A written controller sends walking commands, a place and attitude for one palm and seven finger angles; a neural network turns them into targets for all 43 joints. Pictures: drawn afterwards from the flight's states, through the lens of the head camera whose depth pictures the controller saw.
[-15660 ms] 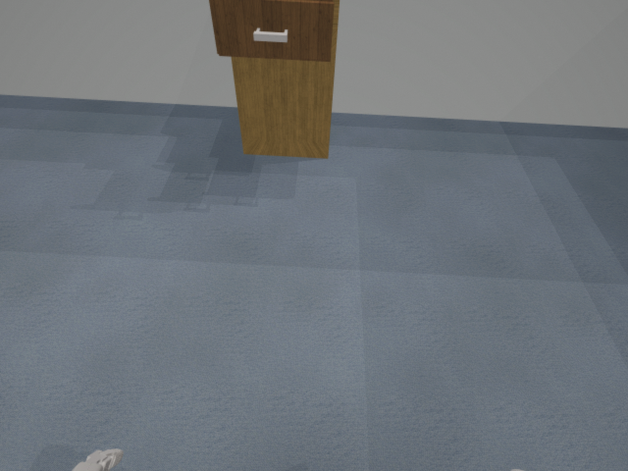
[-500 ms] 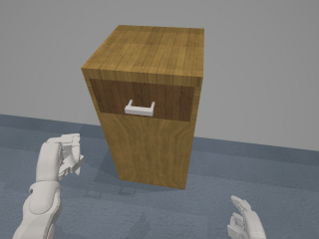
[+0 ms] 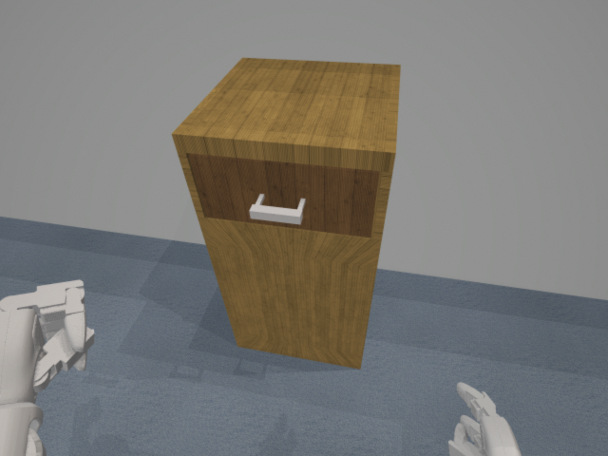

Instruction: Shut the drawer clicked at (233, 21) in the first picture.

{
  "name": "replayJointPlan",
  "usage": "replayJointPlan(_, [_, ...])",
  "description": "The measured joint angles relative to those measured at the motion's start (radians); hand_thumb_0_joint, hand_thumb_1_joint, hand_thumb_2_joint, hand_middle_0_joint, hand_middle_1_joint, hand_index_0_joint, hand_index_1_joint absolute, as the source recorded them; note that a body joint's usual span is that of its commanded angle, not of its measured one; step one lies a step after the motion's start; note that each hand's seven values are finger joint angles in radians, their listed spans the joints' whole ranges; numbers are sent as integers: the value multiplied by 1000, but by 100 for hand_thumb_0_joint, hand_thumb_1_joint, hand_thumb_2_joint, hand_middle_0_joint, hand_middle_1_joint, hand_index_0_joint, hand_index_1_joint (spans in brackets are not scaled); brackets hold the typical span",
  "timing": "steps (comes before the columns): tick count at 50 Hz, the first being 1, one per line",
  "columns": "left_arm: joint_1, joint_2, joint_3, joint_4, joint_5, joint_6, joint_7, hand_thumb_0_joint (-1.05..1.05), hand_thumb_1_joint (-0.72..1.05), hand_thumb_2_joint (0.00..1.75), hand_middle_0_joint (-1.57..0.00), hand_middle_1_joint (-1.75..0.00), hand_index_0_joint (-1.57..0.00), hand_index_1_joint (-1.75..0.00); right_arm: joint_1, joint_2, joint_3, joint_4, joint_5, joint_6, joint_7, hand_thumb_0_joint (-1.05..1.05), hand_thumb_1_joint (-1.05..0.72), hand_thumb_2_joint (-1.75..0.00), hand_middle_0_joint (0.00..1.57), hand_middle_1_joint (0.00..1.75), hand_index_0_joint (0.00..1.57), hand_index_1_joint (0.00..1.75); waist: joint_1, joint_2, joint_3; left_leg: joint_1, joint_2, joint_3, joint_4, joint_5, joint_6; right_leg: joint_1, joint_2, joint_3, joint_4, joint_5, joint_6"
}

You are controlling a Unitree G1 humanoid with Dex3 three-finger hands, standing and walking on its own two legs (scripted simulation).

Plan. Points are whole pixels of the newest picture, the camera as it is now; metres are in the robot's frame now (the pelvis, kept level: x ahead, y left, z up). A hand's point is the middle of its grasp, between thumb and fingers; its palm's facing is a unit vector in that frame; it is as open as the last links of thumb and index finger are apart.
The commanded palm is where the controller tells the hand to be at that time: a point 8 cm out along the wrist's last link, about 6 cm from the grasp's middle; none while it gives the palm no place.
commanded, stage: step back with the hand held close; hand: left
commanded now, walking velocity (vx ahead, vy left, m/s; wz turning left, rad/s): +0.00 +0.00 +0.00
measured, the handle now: (278, 207) +0.61 +0.14 -0.03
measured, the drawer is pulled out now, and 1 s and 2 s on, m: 0.00 0.00 0.00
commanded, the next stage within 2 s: stop stepping back and stand still in 1.54 s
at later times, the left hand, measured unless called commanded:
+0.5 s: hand (80, 339) +0.18 +0.26 +0.15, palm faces +0.28 -0.82 -0.50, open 3.2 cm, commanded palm +0.12 +0.30 +0.17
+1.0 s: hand (33, 388) +0.12 +0.26 +0.16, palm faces +0.35 -0.80 -0.49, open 3.2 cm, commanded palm +0.04 +0.31 +0.17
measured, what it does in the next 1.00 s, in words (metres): shifts its weight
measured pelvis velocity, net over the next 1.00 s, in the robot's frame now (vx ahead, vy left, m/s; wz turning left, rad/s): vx -0.07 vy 0.02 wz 0.04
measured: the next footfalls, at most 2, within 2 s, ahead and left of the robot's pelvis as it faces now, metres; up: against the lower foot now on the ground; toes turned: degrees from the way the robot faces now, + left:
right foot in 1.66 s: -0.25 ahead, -0.09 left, +0.00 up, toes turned -1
left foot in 1.82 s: -0.16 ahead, +0.11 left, +0.00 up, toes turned -3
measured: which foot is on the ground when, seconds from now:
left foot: down 0.00-1.00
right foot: down 0.00-1.00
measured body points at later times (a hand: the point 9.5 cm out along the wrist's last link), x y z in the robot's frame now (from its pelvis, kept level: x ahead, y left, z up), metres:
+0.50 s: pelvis -0.02 +0.02 +0.00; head +0.01 +0.02 +0.45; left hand +0.16 +0.30 +0.18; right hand +0.15 -0.23 -0.09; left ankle -0.01 +0.11 -0.74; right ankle +0.01 -0.12 -0.74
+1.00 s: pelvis -0.07 +0.02 -0.01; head -0.05 +0.04 +0.44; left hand +0.10 +0.30 +0.18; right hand +0.09 -0.22 -0.09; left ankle -0.01 +0.11 -0.74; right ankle -0.02 -0.11 -0.74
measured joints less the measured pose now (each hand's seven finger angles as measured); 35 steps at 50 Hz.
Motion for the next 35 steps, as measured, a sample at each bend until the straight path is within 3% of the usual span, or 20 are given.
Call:
replayJointPlan(6, [-4,6,-7,-6,2,1,-1,2,89,89,-140,-160,-140,-160,0,13,7,3,-5,-18,-2,1,-90,-90,20,30,20,30,-7,-10,1,6,2,5,-4,1,-2,2,2,6,0,1,-2])
replayJointPlan(12, [11,34,77,-24,5,-66,-6,2,89,89,-140,-160,-140,-160,-18,8,4,-31,-11,41,15,1,-90,-90,20,30,20,30,-47,-11,-15,-72,9,5,15,4,3,-58,9,6,-22,28,3])
replayJointPlan(18, [81,42,52,-43,8,-74,-12,1,89,89,-140,-160,-140,-160,-24,-6,-27,-54,-6,97,11,1,-90,-90,20,30,20,30,-75,-25,-2,-125,-13,23,3,26,20,-128,-13,23,-5,40,20])
replayJointPlan(26, [116,96,86,-109,9,-85,-1,2,88,89,-140,-160,-140,-160,-16,7,-40,-74,1,118,-1,1,-90,-90,20,30,20,30,-71,-65,17,-178,-28,33,43,28,34,-192,-31,34,55,35,31])
replayJointPlan(35, [86,79,102,-125,29,-116,11,2,89,89,-140,-160,-140,-160,-30,26,-23,-104,1,84,3,1,-90,-90,20,30,20,30,-68,-73,20,-249,-29,31,123,24,42,-260,-37,33,134,32,30])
